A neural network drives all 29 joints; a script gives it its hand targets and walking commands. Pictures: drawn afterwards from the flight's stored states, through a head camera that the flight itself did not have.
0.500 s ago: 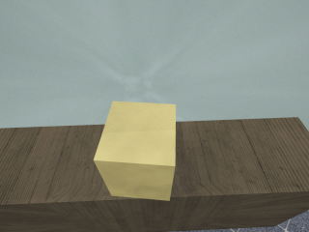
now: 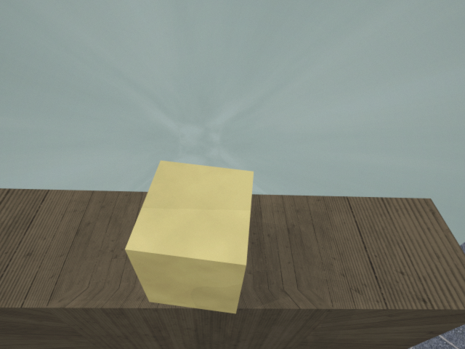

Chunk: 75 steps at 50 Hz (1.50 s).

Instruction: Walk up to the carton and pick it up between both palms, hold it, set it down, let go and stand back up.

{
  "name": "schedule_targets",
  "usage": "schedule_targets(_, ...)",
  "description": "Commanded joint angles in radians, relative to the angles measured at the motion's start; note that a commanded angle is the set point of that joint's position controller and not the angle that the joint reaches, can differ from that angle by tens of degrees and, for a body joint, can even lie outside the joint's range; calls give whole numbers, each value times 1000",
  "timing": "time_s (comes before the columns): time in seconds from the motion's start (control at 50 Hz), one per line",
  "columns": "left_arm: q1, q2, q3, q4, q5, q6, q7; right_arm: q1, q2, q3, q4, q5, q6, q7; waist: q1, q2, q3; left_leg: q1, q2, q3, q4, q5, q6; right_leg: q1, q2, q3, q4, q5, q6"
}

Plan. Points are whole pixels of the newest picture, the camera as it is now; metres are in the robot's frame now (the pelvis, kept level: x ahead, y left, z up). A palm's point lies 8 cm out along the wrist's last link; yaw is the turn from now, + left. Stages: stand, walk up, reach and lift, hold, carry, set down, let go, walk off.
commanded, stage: walk up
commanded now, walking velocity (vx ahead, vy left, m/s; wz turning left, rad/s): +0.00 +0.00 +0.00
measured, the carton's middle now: (199, 239) +0.37 +0.08 -0.09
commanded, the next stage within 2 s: none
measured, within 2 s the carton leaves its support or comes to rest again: neither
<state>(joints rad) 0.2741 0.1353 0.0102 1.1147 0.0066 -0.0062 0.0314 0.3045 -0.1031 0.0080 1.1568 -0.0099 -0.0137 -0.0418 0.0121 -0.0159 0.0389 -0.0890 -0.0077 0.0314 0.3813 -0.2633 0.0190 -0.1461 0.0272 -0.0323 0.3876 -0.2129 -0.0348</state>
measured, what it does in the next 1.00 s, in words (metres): steps to the left: left foot, then right foot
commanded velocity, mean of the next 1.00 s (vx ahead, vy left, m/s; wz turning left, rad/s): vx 0.00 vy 0.04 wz -0.01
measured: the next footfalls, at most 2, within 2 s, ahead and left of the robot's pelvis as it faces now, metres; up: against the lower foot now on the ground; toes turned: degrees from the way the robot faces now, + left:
left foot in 0.44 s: +0.06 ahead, +0.21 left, +0.00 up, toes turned +1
right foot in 0.76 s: +0.01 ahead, +0.00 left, +0.00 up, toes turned -2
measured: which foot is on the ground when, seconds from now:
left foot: down 0.00-0.14, up 0.16-0.42, down 0.44-1.00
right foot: down 0.00-0.44, up 0.46-0.74, down 0.76-1.00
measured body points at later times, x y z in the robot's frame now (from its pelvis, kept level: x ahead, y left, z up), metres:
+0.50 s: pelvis +0.00 +0.09 -0.01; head +0.00 +0.12 +0.44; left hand -0.03 +0.33 -0.18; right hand +0.04 -0.15 -0.15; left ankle +0.02 +0.21 -0.75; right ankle +0.00 -0.08 -0.74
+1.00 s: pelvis +0.01 +0.11 +0.00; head +0.02 +0.10 +0.45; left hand +0.00 +0.32 -0.16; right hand +0.00 -0.10 -0.16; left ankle +0.02 +0.21 -0.74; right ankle -0.03 +0.01 -0.74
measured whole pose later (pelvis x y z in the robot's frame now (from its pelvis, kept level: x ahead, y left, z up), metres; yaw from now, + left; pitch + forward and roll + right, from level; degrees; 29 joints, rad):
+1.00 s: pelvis +0.01 +0.11 +0.00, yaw -1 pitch -2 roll +0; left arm 0.30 0.11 0.00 1.16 0.01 -0.02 0.04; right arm 0.28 -0.14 -0.01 1.13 -0.01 0.00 -0.03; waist -0.02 0.01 0.04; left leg -0.16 -0.01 0.03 0.40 -0.21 0.02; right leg -0.08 0.01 -0.03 0.37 -0.26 -0.02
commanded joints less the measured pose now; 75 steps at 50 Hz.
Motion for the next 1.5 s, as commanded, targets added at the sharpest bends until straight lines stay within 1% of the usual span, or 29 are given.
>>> schedule_targets(0.0, 74, 67, 6, 7, 1, -10, 5, 82, -84, -15, -7, 1, -6, -3, -9, 19, 63, -61, 108, -104, -86, 170, 30, -6, -113, 106, -70, 144, -13)
schedule_targets(0.06, 80, 58, 2, 19, 0, -12, 7, 83, -89, -17, -5, 1, -7, -2, -12, -4, 57, -51, 109, -101, -82, 172, 31, -6, -112, 106, -70, 152, -12)
schedule_targets(0.08, 117, 177, 42, -34, 43, -13, 20, 64, -263, -81, 10, -6, 24, -13, 72, 121, 88, -200, 60, 17, 87, 75, -19, 41, -281, 255, -37, 222, -51)
schedule_targets(0.12, 208, 236, 57, -3, 40, 5, 41, 46, -189, -77, -28, -17, 53, -7, 88, -90, 68, -363, 42, 2, 325, -184, -35, 78, -487, 538, -129, 208, -183)
schedule_targets(0.14, 195, 220, 57, -10, 40, 4, 45, 54, -155, -74, -38, -15, 58, -3, 73, -119, 52, -369, 62, -26, 437, -210, -34, 36, -524, 546, -146, 207, -224)
schedule_targets(0.18, 101, 240, 82, -60, 32, 0, 58, -14, -131, -77, -92, -14, 53, 12, 52, -136, 12, -406, 61, -54, 645, -218, -49, -2, -484, 412, -147, 153, -230)
schedule_targets(0.26, 74, 165, 73, -65, 34, 1, 51, -72, -126, -87, -144, -30, 54, 27, 31, -132, -8, -397, 53, -76, 631, -108, -80, -63, -329, 223, -98, 185, -119)
schedule_targets(0.28, 59, 177, 75, -71, 35, 0, 50, -53, -122, -86, -144, -24, 56, 27, 24, -154, -13, -397, 48, -61, 583, -114, -91, -53, -317, 195, -82, 213, -113)
schedule_targets(0.3, 41, 46, 28, -15, -4, 6, 46, -1, -27, -50, -146, 5, 34, 42, -59, -291, -64, -216, 51, -54, 309, -137, -61, -108, -117, 38, -69, 117, -84)
schedule_targets(0.32, 50, 62, 35, -18, 2, 15, 41, -29, -54, -55, -153, 12, 25, 38, -26, -307, -52, -211, -4, 20, 224, -117, -70, -76, -85, 21, -42, 105, -73)
schedule_targets(0.36, 59, 143, 51, -19, 23, 22, 30, 63, -94, -65, -101, 13, 21, 17, -39, -277, -47, -79, -45, 104, 36, 41, -80, -91, -109, 35, 37, 176, -85)
schedule_targets(0.4, 125, 140, 54, -8, 40, 20, 11, 162, -172, -75, -65, -10, 11, -2, -43, -66, -34, 80, 54, -18, -60, 177, -94, -245, -113, 49, 158, 25, -27)
schedule_targets(0.42, 180, 64, 35, -25, 35, 25, 7, 172, -256, -78, -88, -20, 3, -2, -18, 203, -37, 62, 303, -315, -143, 166, -69, -342, -41, -1, 270, -283, 33)
schedule_targets(0.44, 174, 47, 36, -36, 11, 45, 15, 80, -295, -73, -109, -13, 15, -1, -17, 373, -9, -226, 384, -400, -217, -92, 54, -201, -63, 39, 312, -370, 41)
schedule_targets(0.46, 121, 107, 45, -53, 1, 55, 14, -32, -255, -70, -136, -28, 20, 12, -5, 407, 96, -367, 350, -449, -306, -281, 85, -151, -71, 55, 365, -328, 37)
schedule_targets(0.5, 107, 88, 41, -29, 1, 55, -6, -107, -163, -35, -171, -27, 3, 18, 27, 266, 143, -312, 215, -253, -251, -133, 43, -186, -68, 61, 396, -238, 28)
schedule_targets(0.52, 141, 69, 37, -13, 6, 54, -13, -115, -168, -35, -175, -19, -1, 11, 41, 265, 123, -288, 196, -198, -230, -76, 39, -188, -63, 50, 409, -208, 26)
schedule_targets(0.6, 144, 74, 30, -6, 11, 36, -2, -34, -117, -23, -130, -4, -13, 10, 23, 215, 27, -172, 197, -190, -155, 129, 98, -135, -56, 36, 347, -197, 31)
schedule_targets(0.68, 122, 54, 14, -7, -7, 12, 15, -23, -139, -27, -112, -8, -3, -1, 15, 174, -17, -62, 204, -201, -60, 288, 130, -68, -57, 21, 24, -79, 23)
schedule_targets(0.74, 164, 101, 14, 17, 9, -11, 22, 24, -116, -30, -104, 12, -4, 7, -18, 32, -82, -128, 145, -146, 20, 293, 60, 129, -160, 136, -64, 249, 4)
schedule_targets(0.76, 97, 98, 8, 23, -1, -11, 16, 45, -58, -19, -97, 20, 0, 10, -63, -99, -17, -96, 84, -97, -48, 153, 44, 0, -161, 137, -49, 219, -17)
schedule_targets(0.78, 62, 63, 2, 22, 5, -10, 7, 36, -66, -17, -85, 13, 2, 7, -51, -157, 28, -30, 94, -100, -53, 141, 36, -81, -144, 134, -78, 126, -14)
schedule_targets(0.82, 65, 18, -10, 16, 16, -18, 7, 24, -138, -38, -74, 10, 3, 5, -38, -117, 35, -64, 100, -110, -19, 223, 39, 5, -130, 97, -89, 217, 1)
schedule_targets(1.02, 114, 57, 1, 36, 1, -16, 13, 46, -97, -19, -22, 2, -1, 5, -14, 33, 58, -87, 95, -98, -59, 203, 18, 25, -128, 100, -87, 129, -16)
schedule_targets(1.34, 122, 37, -5, 51, 1, -19, 15, 82, -86, -17, 11, 3, -1, -3, -20, 5, 56, -60, 103, -97, -36, 245, 19, 16, -123, 90, -81, 173, -14)
schedule_targets(1.36, 76, 217, 61, 45, 2, 13, 24, 95, -230, -65, -56, -36, -3, -24, -102, -133, 86, 16, 258, -203, 30, 356, 57, -168, -69, -1, 106, 84, 31)
schedule_targets(1.4, 36, 156, 61, -10, 15, 42, 18, 221, -300, -88, -22, -36, 15, -50, -139, 105, 39, 93, 511, -504, -68, 472, 223, -371, -35, -20, 446, -320, 55)
schedule_targets(1.44, 8, 97, 59, -53, 22, 48, 6, 198, -265, -92, -39, -34, 9, -57, -112, 145, -14, -19, 528, -468, -94, 474, 278, -353, -64, 38, 667, -334, 60)
schedule_targets(1.48, -25, 77, 63, -77, 33, 47, -9, 107, -228, -93, -69, -34, 7, -57, -73, 154, -5, -129, 419, -327, -108, 294, 208, -333, -84, 88, 748, -245, 72)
